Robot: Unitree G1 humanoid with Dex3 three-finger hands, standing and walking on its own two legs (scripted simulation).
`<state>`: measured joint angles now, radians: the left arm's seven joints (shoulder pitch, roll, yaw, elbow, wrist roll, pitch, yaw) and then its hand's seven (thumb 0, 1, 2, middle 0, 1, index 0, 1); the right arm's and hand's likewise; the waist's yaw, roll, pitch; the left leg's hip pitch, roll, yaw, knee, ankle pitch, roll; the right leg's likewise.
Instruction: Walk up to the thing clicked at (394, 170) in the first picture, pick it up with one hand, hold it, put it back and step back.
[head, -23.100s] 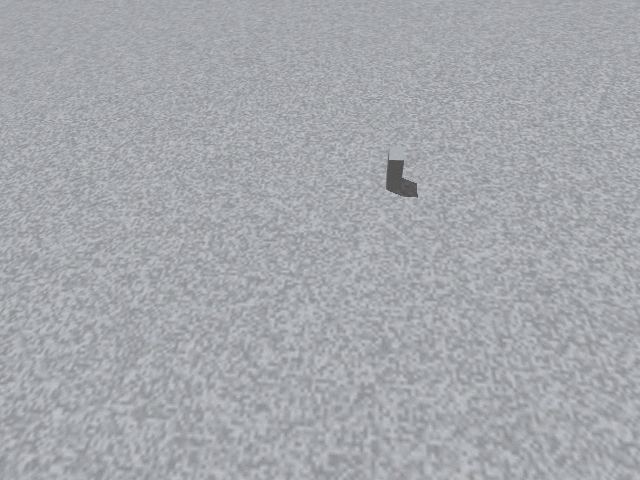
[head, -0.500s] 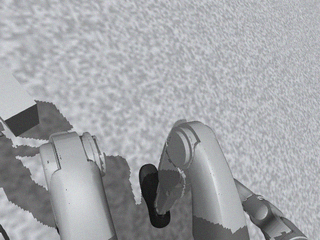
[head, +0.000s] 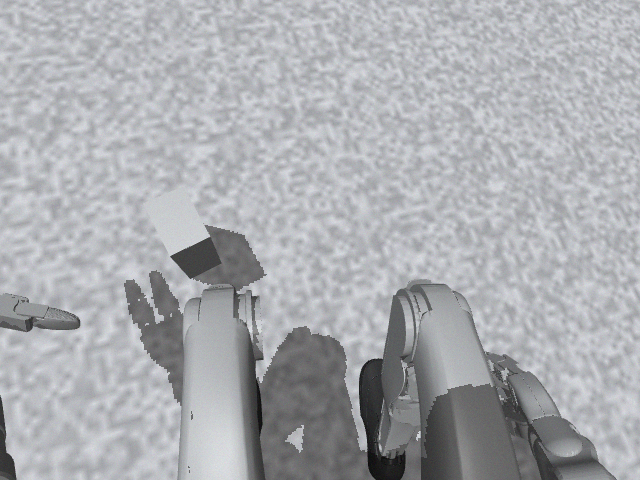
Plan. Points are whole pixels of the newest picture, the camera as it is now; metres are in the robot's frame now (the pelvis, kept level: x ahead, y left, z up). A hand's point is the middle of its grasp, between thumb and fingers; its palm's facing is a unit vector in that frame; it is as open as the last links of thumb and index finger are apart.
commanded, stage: home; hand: left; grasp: from the side
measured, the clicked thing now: (187, 236) +0.44 +0.24 -0.28
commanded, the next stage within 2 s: none
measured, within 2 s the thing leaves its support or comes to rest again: neither
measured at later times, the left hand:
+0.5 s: hand out of the picture +0.25 +0.28 +0.13, palm faces +0.24 -0.87 -0.42, open 17.3 cm
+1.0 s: hand out of the picture +0.24 +0.21 +0.31, palm faces +0.23 -0.92 -0.32, open 17.3 cm
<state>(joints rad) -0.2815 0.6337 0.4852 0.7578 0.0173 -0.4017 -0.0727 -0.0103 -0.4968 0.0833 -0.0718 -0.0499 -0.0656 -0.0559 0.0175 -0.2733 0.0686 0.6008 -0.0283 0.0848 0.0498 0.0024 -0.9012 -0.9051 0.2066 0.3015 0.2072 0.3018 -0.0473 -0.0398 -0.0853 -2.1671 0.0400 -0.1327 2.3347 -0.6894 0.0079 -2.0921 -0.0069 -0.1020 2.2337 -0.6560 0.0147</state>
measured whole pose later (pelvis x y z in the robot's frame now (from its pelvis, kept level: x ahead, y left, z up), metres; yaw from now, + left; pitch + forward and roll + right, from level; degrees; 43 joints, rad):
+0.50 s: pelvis +0.04 -0.01 +0.22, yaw +6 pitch +25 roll -3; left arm 0.13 0.34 0.18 0.32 0.00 0.11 0.13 -0.01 -0.51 0.07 -0.07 -0.06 -0.07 -0.06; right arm 0.13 -0.25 -0.01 0.51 0.05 0.02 -0.11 0.01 -0.90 -0.91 0.20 0.30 0.20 0.30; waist -0.03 0.01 -0.18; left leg -1.41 0.05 -0.05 1.59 -0.62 -0.01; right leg -1.37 -0.01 -0.06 1.54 -0.61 -0.01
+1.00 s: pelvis +0.09 +0.01 +0.35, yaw +7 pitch +10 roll -2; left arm 0.48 0.22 -0.03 -0.05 -0.01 0.29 0.18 0.00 -0.52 0.07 -0.06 -0.06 -0.06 -0.06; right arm 0.31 -0.20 0.03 0.47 0.03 -0.08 -0.20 0.01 -0.90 -0.90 0.20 0.30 0.20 0.30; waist -0.03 0.06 -0.16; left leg -0.69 0.04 -0.02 1.02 -0.50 0.00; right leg -0.65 -0.01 -0.05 0.96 -0.48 0.02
